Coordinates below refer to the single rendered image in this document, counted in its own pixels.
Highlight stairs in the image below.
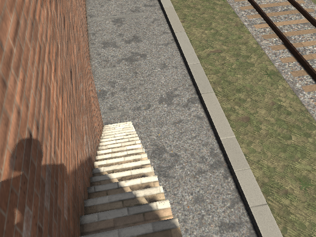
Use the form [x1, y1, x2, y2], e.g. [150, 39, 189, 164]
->
[79, 121, 183, 237]

